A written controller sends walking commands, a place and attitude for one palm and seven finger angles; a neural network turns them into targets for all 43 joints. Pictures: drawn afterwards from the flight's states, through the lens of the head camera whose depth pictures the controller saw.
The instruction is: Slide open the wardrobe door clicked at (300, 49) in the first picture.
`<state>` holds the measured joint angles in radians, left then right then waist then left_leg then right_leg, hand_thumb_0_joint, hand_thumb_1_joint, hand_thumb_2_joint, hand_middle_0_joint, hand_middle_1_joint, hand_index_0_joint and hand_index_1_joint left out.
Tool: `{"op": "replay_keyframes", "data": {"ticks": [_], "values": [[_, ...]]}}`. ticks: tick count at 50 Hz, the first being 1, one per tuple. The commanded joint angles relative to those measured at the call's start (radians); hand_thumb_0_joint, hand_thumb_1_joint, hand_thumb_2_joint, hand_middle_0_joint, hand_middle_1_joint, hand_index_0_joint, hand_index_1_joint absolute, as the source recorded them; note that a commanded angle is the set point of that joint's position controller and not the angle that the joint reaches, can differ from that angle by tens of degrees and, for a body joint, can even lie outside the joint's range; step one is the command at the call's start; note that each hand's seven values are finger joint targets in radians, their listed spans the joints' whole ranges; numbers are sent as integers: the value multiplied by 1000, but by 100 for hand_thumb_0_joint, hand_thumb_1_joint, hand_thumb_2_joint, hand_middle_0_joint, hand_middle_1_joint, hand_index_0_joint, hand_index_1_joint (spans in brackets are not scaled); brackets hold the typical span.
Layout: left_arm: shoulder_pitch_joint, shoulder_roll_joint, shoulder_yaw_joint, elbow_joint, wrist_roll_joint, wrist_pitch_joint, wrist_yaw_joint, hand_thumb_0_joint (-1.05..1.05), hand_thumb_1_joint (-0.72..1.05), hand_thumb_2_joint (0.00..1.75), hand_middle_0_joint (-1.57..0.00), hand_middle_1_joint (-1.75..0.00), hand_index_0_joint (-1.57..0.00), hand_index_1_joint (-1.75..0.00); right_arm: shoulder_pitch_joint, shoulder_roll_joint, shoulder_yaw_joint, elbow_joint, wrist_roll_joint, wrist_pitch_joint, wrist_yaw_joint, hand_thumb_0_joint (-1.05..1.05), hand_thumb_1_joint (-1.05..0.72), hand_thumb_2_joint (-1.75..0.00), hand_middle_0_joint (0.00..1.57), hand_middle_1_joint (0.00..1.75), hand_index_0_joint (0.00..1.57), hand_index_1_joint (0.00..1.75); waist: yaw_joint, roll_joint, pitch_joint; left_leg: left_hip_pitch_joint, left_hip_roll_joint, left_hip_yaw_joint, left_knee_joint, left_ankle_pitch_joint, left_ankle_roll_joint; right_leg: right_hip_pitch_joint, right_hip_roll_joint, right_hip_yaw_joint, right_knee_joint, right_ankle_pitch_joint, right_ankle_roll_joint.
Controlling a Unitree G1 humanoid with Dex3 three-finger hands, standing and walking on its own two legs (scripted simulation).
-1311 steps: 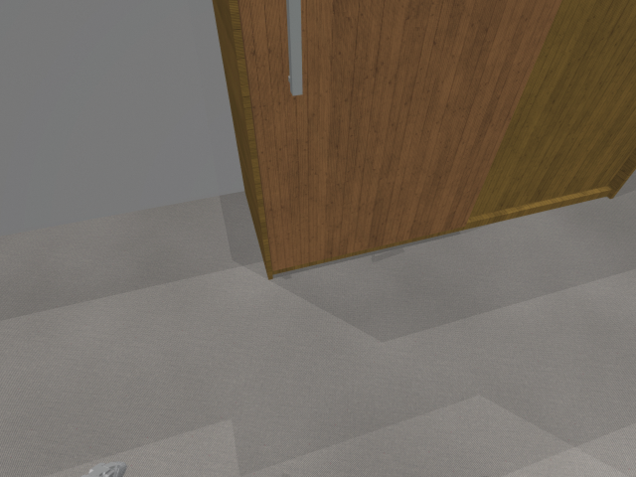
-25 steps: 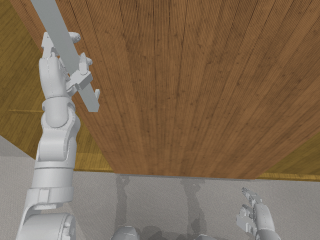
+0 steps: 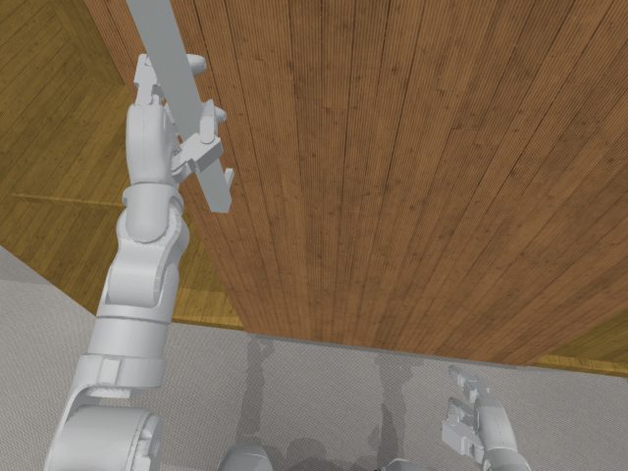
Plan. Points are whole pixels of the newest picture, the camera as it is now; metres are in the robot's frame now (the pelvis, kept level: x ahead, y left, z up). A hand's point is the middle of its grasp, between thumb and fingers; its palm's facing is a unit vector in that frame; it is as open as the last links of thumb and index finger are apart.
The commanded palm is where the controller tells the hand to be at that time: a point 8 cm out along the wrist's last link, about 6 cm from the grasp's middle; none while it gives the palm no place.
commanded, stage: step sideways, sliding the door along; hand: left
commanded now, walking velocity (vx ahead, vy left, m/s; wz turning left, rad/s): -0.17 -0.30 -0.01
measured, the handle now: (195, 100) +0.44 +0.22 +0.20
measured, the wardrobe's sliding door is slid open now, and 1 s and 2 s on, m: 0.50 0.66 0.66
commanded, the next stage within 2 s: stop walking and hold the door there in 1.02 s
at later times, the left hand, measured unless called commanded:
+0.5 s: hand (306, 145) +0.40 +0.08 +0.19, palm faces +0.32 -0.94 -0.09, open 6.7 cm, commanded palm +0.37 +0.06 +0.19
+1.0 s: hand (369, 148) +0.41 +0.02 +0.19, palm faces +0.39 -0.92 -0.07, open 6.8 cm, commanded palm +0.37 -0.01 +0.19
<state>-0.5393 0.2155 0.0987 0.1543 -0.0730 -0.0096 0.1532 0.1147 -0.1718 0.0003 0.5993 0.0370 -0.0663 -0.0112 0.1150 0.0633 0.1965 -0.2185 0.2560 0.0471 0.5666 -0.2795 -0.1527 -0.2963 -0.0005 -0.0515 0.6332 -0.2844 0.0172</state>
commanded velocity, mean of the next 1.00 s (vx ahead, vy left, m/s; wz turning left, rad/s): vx -0.21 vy -0.29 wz -0.05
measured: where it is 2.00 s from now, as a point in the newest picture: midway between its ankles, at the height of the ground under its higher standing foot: outside the picture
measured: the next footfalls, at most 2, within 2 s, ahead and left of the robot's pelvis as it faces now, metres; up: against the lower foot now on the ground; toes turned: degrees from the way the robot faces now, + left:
right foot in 0.02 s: +0.07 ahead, -0.13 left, +0.00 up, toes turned -3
left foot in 0.16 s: +0.02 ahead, +0.15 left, +0.00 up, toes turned +10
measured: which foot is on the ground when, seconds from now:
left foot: down 0.00-0.04, up 0.06-0.14, down 0.16-0.42, up 0.44-0.52, down 0.54-0.76, up 0.78-0.88, down 0.90-1.00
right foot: up 0.00-0.00, down 0.02-0.16, up 0.18-0.38, down 0.40-0.54, up 0.56-0.74, down 0.76-0.92, up 0.94-1.00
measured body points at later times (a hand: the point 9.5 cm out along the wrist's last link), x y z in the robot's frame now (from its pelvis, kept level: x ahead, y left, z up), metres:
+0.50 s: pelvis +0.01 -0.11 +0.00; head +0.08 -0.12 +0.44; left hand +0.38 +0.13 +0.19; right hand +0.23 -0.30 -0.11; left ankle -0.03 +0.09 -0.71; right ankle +0.05 -0.22 -0.73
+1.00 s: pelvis +0.02 -0.21 +0.01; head +0.10 -0.20 +0.45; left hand +0.38 +0.07 +0.19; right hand +0.25 -0.41 -0.10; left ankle -0.02 -0.03 -0.72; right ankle +0.06 -0.32 -0.69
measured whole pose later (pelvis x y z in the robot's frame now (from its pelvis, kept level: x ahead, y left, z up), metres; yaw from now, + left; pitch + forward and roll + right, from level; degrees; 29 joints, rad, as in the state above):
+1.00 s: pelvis +0.02 -0.21 +0.01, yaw +3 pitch -1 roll -2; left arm -0.56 0.22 0.17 0.16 -0.07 -0.02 0.16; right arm 0.08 -0.21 -0.04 0.62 0.02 -0.08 -0.01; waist 0.13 0.04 0.22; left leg -0.18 0.21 0.09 0.53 -0.29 -0.10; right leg -0.42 0.03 -0.04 0.83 -0.42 0.01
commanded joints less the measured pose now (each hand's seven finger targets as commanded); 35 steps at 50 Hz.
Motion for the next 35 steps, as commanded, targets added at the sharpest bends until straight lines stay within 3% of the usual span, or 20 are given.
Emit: {"op": "replay_keyframes", "data": {"ticks": [1,2,3,5,6,7,8,9,11,17,19,21,22,23,25,26,27,28,29,35], "values": [[-452,9,-224,-408,45,-151,-87,0,90,90,-45,-140,-45,-140,-124,-76,-26,-145,24,-50,-30,0,-90,-90,20,30,20,30,-123,-124,-513,35,-71,102,156,141,183,224,-188,108,-172,815,-40],[-410,18,-218,-411,39,-142,-85,0,90,90,-45,-140,-45,-140,-116,-70,-29,-133,23,-55,-42,0,-90,-90,20,30,20,30,-106,-258,-548,-73,-154,73,248,-177,118,286,-252,197,-145,1048,-91],[-376,56,-182,-431,39,-140,-82,0,90,90,-45,-140,-45,-140,-99,-89,-43,-120,13,-59,-54,0,-90,-90,20,30,20,30,-87,-314,-583,-115,-180,31,306,-299,102,329,-270,248,-114,1175,-119],[-424,47,-175,-492,39,-153,-68,0,90,90,-45,-140,-45,-140,-81,-83,-29,-85,-5,-63,-71,0,-90,-90,20,30,20,30,-121,-254,-621,-67,-142,22,116,-141,107,389,-263,181,-2,1284,-128],[-446,30,-185,-495,33,-168,-66,0,90,90,-45,-140,-45,-140,-76,-86,-28,-78,-8,-60,-74,0,-90,-90,20,30,20,30,-137,-203,-643,81,-86,22,-25,152,119,314,-223,112,81,1204,-92],[-433,31,-179,-485,21,-179,-70,0,90,90,-45,-140,-45,-140,-70,-118,-46,-85,-11,-48,-74,0,-90,-90,20,30,20,30,-140,-55,-681,342,60,-75,-81,795,181,102,-137,41,162,900,-6],[-404,-6,-190,-455,15,-183,-91,0,90,90,-45,-140,-45,-140,-67,-153,-66,-104,-19,-37,-48,0,-90,-90,20,30,20,30,-126,91,-692,539,232,-232,-89,1238,280,-139,-31,56,231,88,26],[-462,7,-167,-434,32,-186,-92,0,90,90,-45,-140,-45,-140,-89,-165,-68,-123,-17,-21,-22,0,-90,-90,20,30,20,30,-115,164,-610,571,272,-216,-88,1310,323,-237,-6,83,298,-275,16],[-485,-19,-166,-404,51,-190,-92,0,90,90,-45,-140,-45,-140,-92,-134,-58,-115,-20,-32,0,0,-90,-90,20,30,20,30,-110,278,-523,512,249,-139,-62,1130,312,-269,-36,101,254,-225,-2],[-443,-46,-214,-363,33,-174,-102,0,90,90,-45,-140,-45,-140,-106,-140,-51,-150,6,-54,-8,0,-90,-90,20,30,20,30,-113,212,-504,266,138,24,-16,718,213,90,15,-21,-50,75,4],[-454,-21,-231,-399,42,-163,-96,0,90,90,-45,-140,-45,-140,-114,-107,-33,-152,28,-54,-20,0,-90,-90,20,30,20,30,-118,22,-517,166,6,95,122,451,223,194,-73,19,-165,582,-11],[-422,-11,-245,-420,36,-150,-88,0,90,90,-45,-140,-45,-140,-111,-69,-28,-132,19,-65,-41,0,-90,-90,20,30,20,30,-112,-205,-560,-45,-143,77,229,-149,92,288,-247,194,-127,1124,-90],[-371,24,-210,-417,33,-145,-87,0,90,90,-45,-140,-45,-140,-94,-91,-46,-117,12,-66,-52,0,-90,-90,20,30,20,30,-91,-305,-601,-95,-177,36,300,-282,99,338,-261,237,-106,1213,-114],[-393,25,-204,-456,39,-147,-86,0,90,90,-45,-140,-45,-140,-90,-85,-39,-108,5,-70,-62,0,-90,-90,20,30,20,30,-94,-309,-619,-125,-184,9,281,-322,109,381,-273,242,-80,1273,-130],[-460,-22,-237,-492,26,-166,-72,0,90,90,-45,-140,-45,-140,-77,-82,-25,-75,-4,-71,-68,0,-90,-90,20,30,20,30,-146,-193,-643,70,-97,12,-29,109,120,316,-218,107,66,1191,-92],[-461,-26,-240,-482,15,-179,-77,0,90,90,-45,-140,-45,-140,-76,-119,-45,-83,-5,-62,-67,0,-90,-90,20,30,20,30,-147,-65,-679,324,56,-94,-96,769,182,101,-130,28,156,859,-7],[-439,-48,-237,-442,9,-181,-97,0,90,90,-45,-140,-45,-140,-83,-157,-68,-106,-16,-48,-41,0,-90,-90,20,30,20,30,-128,89,-681,496,243,-251,-96,1183,287,-137,-30,53,237,65,25],[-500,-68,-236,-422,29,-184,-105,0,90,90,-45,-140,-45,-140,-86,-158,-69,-118,-17,-38,-10,0,-90,-90,20,30,20,30,-127,137,-614,508,263,-210,-96,1201,330,-218,-8,92,289,-243,10],[-507,-74,-234,-413,36,-183,-100,0,90,90,-45,-140,-45,-140,-110,-144,-71,-126,-19,-37,-4,0,-90,-90,20,30,20,30,-112,254,-565,486,259,-174,-87,1130,332,-253,-21,103,302,-266,5],[-485,-90,-269,-386,28,-169,-102,0,90,90,-45,-140,-45,-140,-95,-142,-56,-154,6,-55,3,0,-90,-90,20,30,20,30,-115,198,-538,359,148,-2,7,858,220,35,16,-12,-35,42,-2]]}}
